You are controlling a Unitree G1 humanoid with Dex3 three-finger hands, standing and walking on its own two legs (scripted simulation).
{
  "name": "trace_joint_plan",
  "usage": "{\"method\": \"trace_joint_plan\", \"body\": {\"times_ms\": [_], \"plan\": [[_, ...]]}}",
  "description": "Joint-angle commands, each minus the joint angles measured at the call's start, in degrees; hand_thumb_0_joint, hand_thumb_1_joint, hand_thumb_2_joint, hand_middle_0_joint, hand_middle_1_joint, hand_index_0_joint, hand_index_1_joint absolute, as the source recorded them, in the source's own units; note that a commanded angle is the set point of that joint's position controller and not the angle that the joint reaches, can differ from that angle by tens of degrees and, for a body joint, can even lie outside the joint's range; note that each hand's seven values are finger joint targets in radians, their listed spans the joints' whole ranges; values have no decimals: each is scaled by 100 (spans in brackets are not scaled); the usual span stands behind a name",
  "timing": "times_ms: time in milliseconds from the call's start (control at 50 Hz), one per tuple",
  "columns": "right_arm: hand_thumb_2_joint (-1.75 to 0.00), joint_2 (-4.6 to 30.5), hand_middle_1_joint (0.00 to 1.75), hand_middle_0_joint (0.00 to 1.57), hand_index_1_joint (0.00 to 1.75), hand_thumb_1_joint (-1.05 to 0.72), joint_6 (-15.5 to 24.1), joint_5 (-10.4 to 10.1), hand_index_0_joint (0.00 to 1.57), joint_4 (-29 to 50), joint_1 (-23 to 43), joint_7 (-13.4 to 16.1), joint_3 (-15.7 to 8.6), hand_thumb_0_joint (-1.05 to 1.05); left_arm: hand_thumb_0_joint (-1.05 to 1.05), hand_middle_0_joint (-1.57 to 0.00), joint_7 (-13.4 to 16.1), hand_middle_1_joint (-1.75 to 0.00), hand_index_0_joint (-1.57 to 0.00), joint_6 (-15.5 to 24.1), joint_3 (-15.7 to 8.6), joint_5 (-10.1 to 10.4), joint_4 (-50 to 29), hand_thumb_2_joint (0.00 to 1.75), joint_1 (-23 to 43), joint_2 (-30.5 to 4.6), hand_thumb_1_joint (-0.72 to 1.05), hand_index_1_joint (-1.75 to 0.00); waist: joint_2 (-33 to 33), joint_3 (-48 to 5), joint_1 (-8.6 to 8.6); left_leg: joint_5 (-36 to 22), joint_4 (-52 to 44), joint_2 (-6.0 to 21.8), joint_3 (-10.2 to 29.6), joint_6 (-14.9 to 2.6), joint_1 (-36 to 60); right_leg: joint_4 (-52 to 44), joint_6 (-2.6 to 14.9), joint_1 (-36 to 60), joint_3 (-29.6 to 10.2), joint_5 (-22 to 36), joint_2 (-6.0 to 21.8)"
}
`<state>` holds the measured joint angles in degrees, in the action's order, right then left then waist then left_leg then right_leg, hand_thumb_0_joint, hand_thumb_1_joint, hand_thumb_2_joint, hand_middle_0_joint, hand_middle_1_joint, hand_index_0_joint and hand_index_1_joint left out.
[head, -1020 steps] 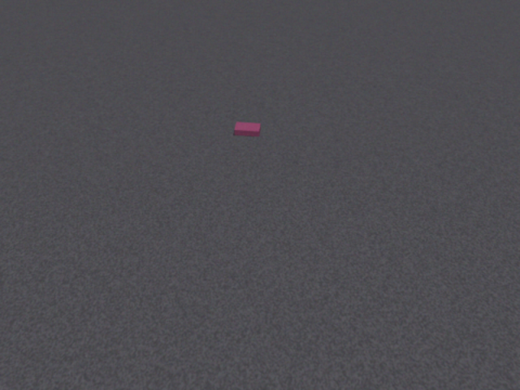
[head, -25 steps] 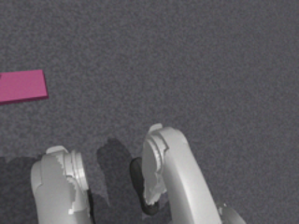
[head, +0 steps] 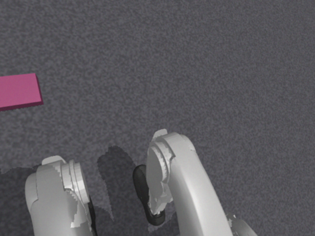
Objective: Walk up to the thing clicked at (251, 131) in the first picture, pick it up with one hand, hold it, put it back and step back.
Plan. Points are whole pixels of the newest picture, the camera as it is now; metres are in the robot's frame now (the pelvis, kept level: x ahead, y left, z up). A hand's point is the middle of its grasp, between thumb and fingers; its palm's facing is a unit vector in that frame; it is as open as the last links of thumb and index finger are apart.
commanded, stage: rise first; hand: left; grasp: from above
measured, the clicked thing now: (8, 93) +0.51 +0.29 -0.30
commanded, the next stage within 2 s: approach in 0.46 s
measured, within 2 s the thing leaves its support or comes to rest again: neither
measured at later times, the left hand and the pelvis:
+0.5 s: hand out of the picture +0.46 +0.34 -0.19, palm faces -0.46 -0.06 -0.89, open 14.2 cm; pelvis +0.00 +0.00 +0.00, yaw +0 degrees
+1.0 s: hand (11, 77) +0.51 +0.25 -0.19, palm faces -0.41 -0.03 -0.91, open 14.0 cm; pelvis +0.00 +0.00 +0.00, yaw +0 degrees
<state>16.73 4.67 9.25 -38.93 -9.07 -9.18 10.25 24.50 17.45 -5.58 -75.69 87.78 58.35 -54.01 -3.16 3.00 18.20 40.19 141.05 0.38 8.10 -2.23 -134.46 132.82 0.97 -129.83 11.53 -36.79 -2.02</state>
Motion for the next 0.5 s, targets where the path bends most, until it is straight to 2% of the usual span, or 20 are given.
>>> {"method": "trace_joint_plan", "body": {"times_ms": [0,20,40,60,80,140,160,180,220,240,280,320,400,420,480], "plan": [[-90,1655,30,20,30,-90,12,-7,20,-41,-1293,80,-490,0,0,-7,162,-99,-6,20,-187,80,-853,103,1694,-1615,-56,-99,2435,-3913,38,-1157,-1491,-4,-156,46,2995,-1176,105,2021,-20,1194,-208],[-90,1647,30,20,30,-91,8,-18,20,-31,-1269,74,-498,0,0,-7,161,-99,-6,-2,-193,96,-807,103,1623,-1601,-56,-100,2477,-3947,-2,-1201,-1489,3,-152,60,3055,-1156,113,2006,-16,1217,-212],[-90,1668,30,20,30,-91,21,-3,20,-29,-1312,69,-492,0,0,-7,156,-98,-6,0,-201,97,-849,103,1711,-1605,-56,-99,2458,-3877,77,-1228,-1469,4,-138,57,3027,-1146,106,1941,5,1222,-207],[-90,1641,30,20,30,-91,29,3,20,-25,-1278,63,-471,0,0,-6,147,-99,-5,-1,-116,129,-767,103,1607,-1462,-56,-100,2425,-3891,65,-1250,-1467,14,-135,58,3094,-1171,107,1994,2,1255,-218],[-90,1672,30,20,30,-91,39,6,20,-38,-1276,62,-481,0,0,-7,142,-99,-5,15,-69,137,-731,103,1712,-1401,-57,-100,2347,-3781,172,-1184,-1419,15,-122,47,2950,-1175,104,1919,21,1213,-219],[-90,1672,30,20,30,-90,51,-1,20,-27,-1283,73,-478,0,0,-7,152,-98,-6,31,-201,122,-897,103,1681,-1679,-56,-99,2402,-3856,36,-1136,-1413,4,-174,32,2921,-1201,101,2036,-17,1182,-217],[-90,1656,30,20,30,-90,53,-5,20,-23,-1227,72,-462,0,0,-7,147,-98,-6,5,-164,127,-730,103,1501,-1626,-56,-99,2369,-3874,-35,-1103,-1428,4,-189,29,2864,-1206,104,2074,-26,1148,-230],[-90,1660,30,20,30,-90,60,-3,20,-22,-1270,65,-463,0,0,-7,138,-98,-5,-4,-174,99,-805,103,1586,-1659,-57,-99,2338,-3777,37,-1098,-1381,2,-208,18,2834,-1217,96,2018,-33,1156,-228],[-90,1651,30,20,30,-90,44,4,20,-12,-1214,73,-450,0,0,-6,159,-98,-5,13,-121,123,-801,103,1618,-1519,-56,-99,2437,-3880,52,-1152,-1448,9,-168,48,2929,-1201,105,2025,19,1183,-234],[-90,1649,30,20,30,-90,44,-7,20,-8,-1214,70,-459,0,0,-6,157,-99,-6,11,-153,122,-919,102,1644,-1626,-56,-100,2512,-3959,-9,-1137,-1477,5,-168,48,2981,-1204,114,2048,-3,1182,-232],[-90,1670,30,20,30,-90,33,-19,20,2,-1249,71,-499,0,0,-7,149,-98,-5,-34,-199,110,-958,104,1595,-1597,-57,-99,2621,-3996,-54,-1210,-1557,19,-104,93,3144,-1132,131,1900,43,1204,-217],[-90,1685,30,20,30,-90,23,-16,20,6,-1235,65,-518,0,0,-6,112,-98,-5,-39,-142,124,-941,104,1585,-1509,-57,-99,2631,-3956,1,-1198,-1568,25,-71,103,3163,-1125,130,1813,71,1181,-205],[-90,1653,30,20,30,-90,0,-42,20,-6,-1279,42,-536,0,0,-7,75,-97,-5,-89,-111,123,-1090,104,1534,-1418,-57,-99,2669,-4050,-27,-1497,-1588,28,-59,111,3379,-1098,124,1830,49,1407,-200],[-90,1693,30,20,30,-90,2,-38,20,-12,-1305,31,-557,0,0,-7,62,-97,-5,-92,-108,153,-1068,104,1589,-1379,-57,-98,2709,-3928,38,-1600,-1607,46,7,144,3453,-1054,128,1677,66,1424,-167],[-90,1714,30,20,30,-90,-4,-50,20,3,-1328,31,-588,0,0,-8,-1,-96,-6,-96,-76,150,-1023,104,1577,-1317,-57,-98,2617,-3864,42,-1528,-1607,33,12,138,3399,-1110,132,1646,68,1367,-160]]}}
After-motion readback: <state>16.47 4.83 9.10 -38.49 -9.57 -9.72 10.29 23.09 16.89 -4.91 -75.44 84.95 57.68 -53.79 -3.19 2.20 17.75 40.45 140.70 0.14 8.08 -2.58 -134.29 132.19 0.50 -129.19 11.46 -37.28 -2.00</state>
